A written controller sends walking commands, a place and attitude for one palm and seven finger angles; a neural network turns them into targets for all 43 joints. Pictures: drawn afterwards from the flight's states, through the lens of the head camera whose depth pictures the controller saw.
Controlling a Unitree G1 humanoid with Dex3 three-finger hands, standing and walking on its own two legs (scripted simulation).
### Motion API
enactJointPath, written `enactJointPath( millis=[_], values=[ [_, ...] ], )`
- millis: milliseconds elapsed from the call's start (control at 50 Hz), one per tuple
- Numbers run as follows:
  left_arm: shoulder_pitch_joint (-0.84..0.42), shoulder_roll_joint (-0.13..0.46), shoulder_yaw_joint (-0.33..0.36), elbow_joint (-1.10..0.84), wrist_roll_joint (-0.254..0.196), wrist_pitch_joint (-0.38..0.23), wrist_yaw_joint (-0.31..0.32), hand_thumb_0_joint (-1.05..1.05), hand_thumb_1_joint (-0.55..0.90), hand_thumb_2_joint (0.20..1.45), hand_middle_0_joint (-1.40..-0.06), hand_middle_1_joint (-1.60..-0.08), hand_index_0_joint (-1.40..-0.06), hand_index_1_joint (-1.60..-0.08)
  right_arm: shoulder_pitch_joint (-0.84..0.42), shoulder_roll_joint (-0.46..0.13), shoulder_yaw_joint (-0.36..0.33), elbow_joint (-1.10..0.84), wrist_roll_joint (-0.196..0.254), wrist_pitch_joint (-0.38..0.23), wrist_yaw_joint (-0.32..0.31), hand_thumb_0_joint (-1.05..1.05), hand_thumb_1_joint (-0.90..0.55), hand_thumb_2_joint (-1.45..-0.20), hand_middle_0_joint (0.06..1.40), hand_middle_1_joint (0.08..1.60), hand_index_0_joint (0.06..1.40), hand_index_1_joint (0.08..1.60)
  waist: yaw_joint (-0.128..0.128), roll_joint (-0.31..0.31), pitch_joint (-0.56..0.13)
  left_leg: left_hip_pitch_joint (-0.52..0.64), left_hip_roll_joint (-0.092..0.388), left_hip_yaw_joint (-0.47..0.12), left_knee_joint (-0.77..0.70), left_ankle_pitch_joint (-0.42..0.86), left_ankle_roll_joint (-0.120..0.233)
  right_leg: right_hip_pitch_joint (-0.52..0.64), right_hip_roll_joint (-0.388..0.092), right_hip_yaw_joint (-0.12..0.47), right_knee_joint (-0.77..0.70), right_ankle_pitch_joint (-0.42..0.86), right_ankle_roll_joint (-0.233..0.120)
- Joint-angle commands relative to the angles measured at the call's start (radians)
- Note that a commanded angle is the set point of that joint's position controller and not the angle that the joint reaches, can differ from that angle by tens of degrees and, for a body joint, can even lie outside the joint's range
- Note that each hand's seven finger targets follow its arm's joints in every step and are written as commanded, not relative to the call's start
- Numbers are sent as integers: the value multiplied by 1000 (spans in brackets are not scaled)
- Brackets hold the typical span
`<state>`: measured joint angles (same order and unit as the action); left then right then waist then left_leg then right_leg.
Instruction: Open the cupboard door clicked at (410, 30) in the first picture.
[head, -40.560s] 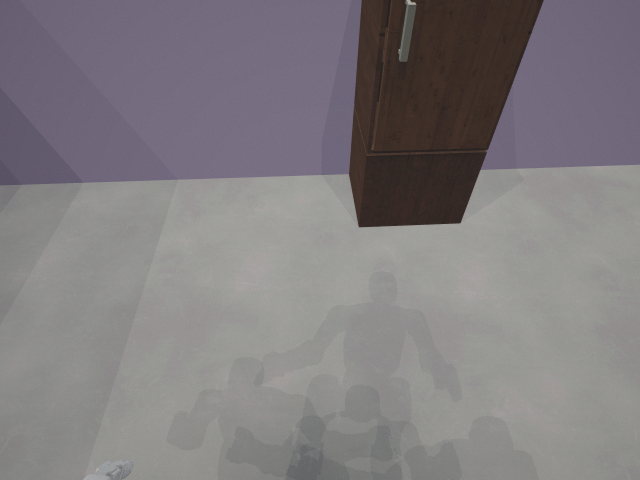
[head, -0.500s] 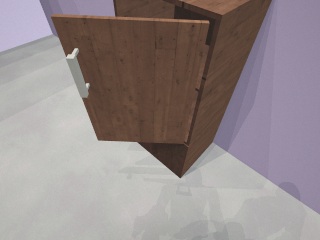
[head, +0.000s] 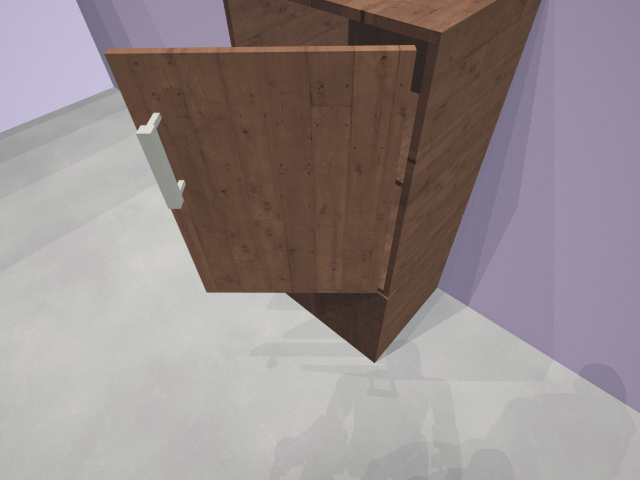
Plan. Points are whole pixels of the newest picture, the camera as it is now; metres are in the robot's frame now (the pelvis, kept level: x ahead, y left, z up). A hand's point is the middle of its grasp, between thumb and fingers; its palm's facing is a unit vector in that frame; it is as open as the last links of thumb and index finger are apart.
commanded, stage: come to a stop and stand still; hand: left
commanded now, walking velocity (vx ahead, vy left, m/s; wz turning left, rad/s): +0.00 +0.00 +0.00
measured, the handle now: (165, 162) +0.56 +0.29 +0.09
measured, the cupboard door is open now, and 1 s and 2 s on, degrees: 41 41 41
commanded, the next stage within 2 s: look again from close up in 0.04 s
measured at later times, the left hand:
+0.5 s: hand out of the picture +0.01 +0.15 -0.17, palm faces +0.00 -0.98 -0.20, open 7.4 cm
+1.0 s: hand out of the picture +0.00 +0.15 -0.17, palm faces +0.05 -0.98 -0.21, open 7.4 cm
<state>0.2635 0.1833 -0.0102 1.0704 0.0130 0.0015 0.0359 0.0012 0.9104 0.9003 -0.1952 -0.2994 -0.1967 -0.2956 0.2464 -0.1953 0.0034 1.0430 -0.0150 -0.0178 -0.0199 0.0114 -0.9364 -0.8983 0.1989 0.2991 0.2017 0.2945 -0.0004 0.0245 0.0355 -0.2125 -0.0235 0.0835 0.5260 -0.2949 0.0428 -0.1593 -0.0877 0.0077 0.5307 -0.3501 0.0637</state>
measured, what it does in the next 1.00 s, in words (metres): stands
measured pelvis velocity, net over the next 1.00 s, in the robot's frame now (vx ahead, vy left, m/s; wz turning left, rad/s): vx -0.01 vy -0.03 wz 0.01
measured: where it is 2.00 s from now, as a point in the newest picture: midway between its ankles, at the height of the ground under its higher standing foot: outside the picture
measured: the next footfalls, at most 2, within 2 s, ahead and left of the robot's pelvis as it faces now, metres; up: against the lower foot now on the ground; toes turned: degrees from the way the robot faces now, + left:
left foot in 1.72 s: +0.12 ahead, +0.21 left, +0.00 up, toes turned +7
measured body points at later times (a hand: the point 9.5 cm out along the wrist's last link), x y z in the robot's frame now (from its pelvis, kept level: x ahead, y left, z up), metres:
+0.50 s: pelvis -0.01 -0.03 +0.01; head +0.01 -0.03 +0.46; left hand +0.01 +0.20 -0.15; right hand +0.02 -0.26 -0.15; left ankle -0.01 +0.09 -0.73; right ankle -0.04 -0.16 -0.73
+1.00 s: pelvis -0.01 -0.03 +0.00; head +0.00 -0.04 +0.45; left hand -0.01 +0.20 -0.15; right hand +0.01 -0.27 -0.16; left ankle -0.01 +0.09 -0.73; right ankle -0.04 -0.16 -0.73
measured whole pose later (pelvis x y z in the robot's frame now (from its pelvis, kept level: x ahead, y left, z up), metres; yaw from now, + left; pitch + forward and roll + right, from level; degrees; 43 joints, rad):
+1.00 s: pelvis -0.01 -0.03 +0.00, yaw +1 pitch -1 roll +0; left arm 0.28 0.17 0.01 1.08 0.02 0.00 0.02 0.00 0.91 0.90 -0.20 -0.30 -0.20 -0.30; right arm 0.25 -0.18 -0.01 1.10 -0.02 0.01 -0.01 0.00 -0.91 -0.90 0.20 0.30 0.20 0.29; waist 0.02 0.00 0.04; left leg -0.22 0.03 0.05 0.51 -0.26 -0.01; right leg -0.16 -0.03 -0.02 0.51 -0.33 0.01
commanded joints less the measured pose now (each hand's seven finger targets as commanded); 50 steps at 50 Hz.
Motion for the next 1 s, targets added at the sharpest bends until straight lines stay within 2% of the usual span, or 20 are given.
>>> enactJointPath(
  millis=[0,60,180,220,400,500,540,680,720,780,820,880,940,980],
  values=[
    [53,114,19,-34,2,-14,5,0,900,900,-200,-300,-200,-300,35,-106,-17,-32,2,-13,-1,0,-900,-900,200,300,200,300,5,-44,6,24,118,-124,-140,224,8,-51,-13,13,-85,167,-74],
    [50,123,21,-34,3,-18,5,0,900,900,-200,-300,-200,-300,26,-106,-18,-24,2,-15,-2,0,-900,-900,200,300,200,300,5,-39,-14,48,118,-112,-124,277,4,-40,-19,18,-90,227,-74],
    [45,123,20,-25,2,-20,4,0,900,900,-200,-300,-200,-300,15,-97,-17,-3,4,-13,-3,0,-900,-900,200,300,200,300,4,-30,-10,54,120,-101,-129,257,-5,-39,-22,28,-115,248,-77],
    [49,126,21,-23,4,-22,4,0,900,900,-200,-300,-200,-300,13,-92,-17,6,5,-13,-4,0,-900,-900,200,300,200,300,7,-53,-7,60,122,-98,-125,271,-5,-31,-24,25,-121,281,-78],
    [41,122,21,-7,1,-22,1,0,900,900,-200,-300,-200,-300,10,-90,-16,31,5,-11,-6,0,-900,-900,200,300,200,300,5,-24,4,54,124,-94,-141,228,-17,-37,-21,35,-144,247,-83],
    [44,119,22,-1,1,-24,0,0,900,900,-200,-300,-200,-300,10,-86,-15,42,5,-11,-7,0,-900,-900,200,300,200,300,7,-28,11,54,127,-92,-145,227,-19,-38,-20,38,-154,251,-86],
    [44,120,22,-2,2,-25,0,0,900,900,-200,-300,-200,-300,12,-87,-17,43,6,-11,-7,0,-900,-900,200,300,200,300,5,-49,11,55,127,-91,-145,225,-21,-37,-20,39,-158,258,-86],
    [44,122,25,2,1,-26,-1,0,900,900,-200,-300,-200,-300,12,-86,-18,53,5,-11,-8,0,-900,-900,200,300,200,300,8,-35,8,56,128,-91,-150,224,-24,-35,-21,38,-164,252,-89],
    [49,118,25,2,2,-26,-1,0,900,900,-200,-300,-200,-300,11,-80,-17,54,5,-10,-8,0,-900,-900,200,300,200,300,10,-43,22,55,130,-90,-151,221,-23,-40,-18,39,-170,250,-89],
    [44,125,26,0,2,-28,-2,0,900,900,-200,-300,-200,-300,17,-86,-18,54,4,-9,-6,0,-900,-900,200,300,200,300,9,-49,6,50,123,-87,-145,209,-27,-32,-26,45,-170,244,-93],
    [58,117,30,-3,4,-23,1,0,900,900,-200,-300,-200,-300,23,-67,-17,53,3,-3,-5,0,-900,-900,200,300,200,300,15,-45,16,39,114,-74,-125,190,-29,-35,-37,56,-161,238,-101],
    [63,141,45,-10,4,-14,1,0,900,900,-200,-300,-200,-300,21,-66,-21,33,0,10,0,0,-900,-900,200,300,200,300,23,-62,43,-23,87,-50,-86,103,-41,-48,-78,104,-174,137,-124],
    [67,170,61,-24,7,-8,3,0,900,900,-200,-300,-200,-300,22,-60,-27,8,-2,21,5,0,-900,-900,200,300,200,300,24,-136,67,-75,62,-18,-18,23,-50,-63,-145,166,-214,81,-159],
    [65,179,70,-37,8,-6,4,0,900,900,-200,-300,-200,-300,29,-58,-32,-4,-4,23,6,0,-900,-900,200,300,200,300,24,-168,69,-79,59,-11,9,19,-51,-73,-173,180,-207,120,-175]
  ],
)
